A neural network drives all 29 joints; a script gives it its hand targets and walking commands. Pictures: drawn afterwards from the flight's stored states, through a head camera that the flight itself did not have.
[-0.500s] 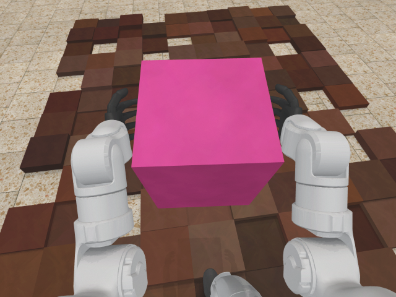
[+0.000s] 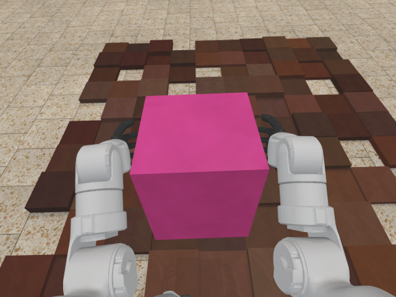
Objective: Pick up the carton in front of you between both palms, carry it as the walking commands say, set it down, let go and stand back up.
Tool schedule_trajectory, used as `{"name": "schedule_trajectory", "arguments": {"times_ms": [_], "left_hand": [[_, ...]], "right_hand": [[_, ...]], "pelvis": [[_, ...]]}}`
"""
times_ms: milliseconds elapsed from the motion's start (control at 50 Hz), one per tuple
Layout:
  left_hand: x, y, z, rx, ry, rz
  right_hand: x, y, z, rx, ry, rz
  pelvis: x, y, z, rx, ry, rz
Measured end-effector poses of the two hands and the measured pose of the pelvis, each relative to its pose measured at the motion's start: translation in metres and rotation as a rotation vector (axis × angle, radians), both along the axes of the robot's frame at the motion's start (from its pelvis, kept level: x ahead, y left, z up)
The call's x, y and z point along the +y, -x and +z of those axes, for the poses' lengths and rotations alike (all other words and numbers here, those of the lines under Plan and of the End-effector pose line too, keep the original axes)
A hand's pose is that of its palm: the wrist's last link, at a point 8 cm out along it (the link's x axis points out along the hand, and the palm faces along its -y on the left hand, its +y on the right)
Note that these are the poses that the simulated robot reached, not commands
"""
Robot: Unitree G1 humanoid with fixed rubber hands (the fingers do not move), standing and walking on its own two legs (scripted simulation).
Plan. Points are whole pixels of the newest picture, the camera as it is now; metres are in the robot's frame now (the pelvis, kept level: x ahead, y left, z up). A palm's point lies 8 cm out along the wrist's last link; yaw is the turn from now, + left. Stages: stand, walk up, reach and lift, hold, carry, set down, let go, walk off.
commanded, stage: carry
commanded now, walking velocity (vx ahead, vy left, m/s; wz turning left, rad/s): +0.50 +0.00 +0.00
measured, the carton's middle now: (199, 169) +0.37 +0.00 +0.04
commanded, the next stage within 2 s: none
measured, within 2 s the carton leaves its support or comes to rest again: neither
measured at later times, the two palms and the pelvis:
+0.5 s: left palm (163, 49) +0.66 +0.08 +0.16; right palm (276, 43) +0.68 -0.22 +0.16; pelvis +0.31 -0.07 -0.01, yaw +0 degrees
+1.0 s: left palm (173, 26) +0.97 +0.07 +0.09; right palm (256, 27) +0.94 -0.23 +0.08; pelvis +0.60 -0.06 +0.00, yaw -1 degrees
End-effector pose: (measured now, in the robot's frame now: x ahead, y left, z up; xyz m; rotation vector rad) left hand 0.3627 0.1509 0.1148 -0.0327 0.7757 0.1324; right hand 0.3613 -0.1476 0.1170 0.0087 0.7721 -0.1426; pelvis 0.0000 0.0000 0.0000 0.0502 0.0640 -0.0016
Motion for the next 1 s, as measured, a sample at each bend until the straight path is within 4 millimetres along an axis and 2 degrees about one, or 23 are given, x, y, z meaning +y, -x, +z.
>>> {"name": "schedule_trajectory", "arguments": {"times_ms": [80, 160, 240, 300, 360, 420, 520, 640, 760, 860, 920, 1000], "left_hand": [[-0.027, -0.049, -0.005, 0.026, -0.021, -0.085], [-0.044, -0.096, 0.004, 0.011, -0.025, -0.116], [-0.052, -0.145, 0.019, -0.051, -0.018, -0.101], [-0.056, -0.184, 0.033, -0.116, -0.023, -0.076], [-0.063, -0.226, 0.048, -0.183, -0.038, -0.049], [-0.069, -0.264, 0.054, -0.212, -0.073, -0.025], [-0.070, -0.312, 0.046, -0.105, -0.076, 0.014], [-0.070, -0.379, 0.038, -0.039, -0.050, 0.053], [-0.068, -0.453, 0.004, 0.005, -0.046, 0.039], [-0.061, -0.525, -0.030, 0.002, -0.026, 0.010], [-0.066, -0.562, -0.039, 0.018, -0.017, -0.022], [-0.080, -0.606, -0.030, 0.013, -0.006, -0.056]], "right_hand": [[-0.026, -0.023, -0.011, 0.028, 0.006, -0.059], [-0.042, -0.061, -0.003, 0.013, 0.003, -0.088], [-0.050, -0.118, 0.016, -0.049, 0.010, -0.075], [-0.056, -0.167, 0.033, -0.114, 0.013, -0.045], [-0.063, -0.218, 0.046, -0.181, 0.015, -0.007], [-0.069, -0.267, 0.048, -0.212, 0.004, 0.031], [-0.070, -0.328, 0.040, -0.106, -0.013, 0.066], [-0.069, -0.399, 0.030, -0.040, -0.042, 0.056], [-0.068, -0.469, -0.002, 0.004, -0.041, 0.032], [-0.062, -0.533, -0.029, 0.002, 0.000, 0.023], [-0.066, -0.558, -0.038, 0.017, 0.018, 0.000], [-0.079, -0.584, -0.034, 0.013, 0.006, -0.054]], "pelvis": [[0.005, -0.045, 0.013, -0.001, 0.015, -0.005], [0.002, -0.090, 0.024, 0.012, 0.036, -0.016], [-0.010, -0.139, 0.026, 0.022, 0.037, -0.018], [-0.025, -0.180, 0.020, 0.023, 0.023, -0.016], [-0.043, -0.226, 0.003, 0.012, 0.007, -0.007], [-0.058, -0.265, -0.015, 0.007, 0.025, 0.002], [-0.073, -0.315, -0.011, 0.021, 0.013, 0.005], [-0.079, -0.380, -0.002, 0.039, 0.006, 0.001], [-0.074, -0.461, -0.008, 0.034, 0.021, -0.010], [-0.065, -0.534, -0.021, 0.009, 0.004, -0.008], [-0.060, -0.561, -0.013, 0.010, 0.008, -0.014], [-0.056, -0.598, 0.005, 0.017, 0.029, -0.017]]}}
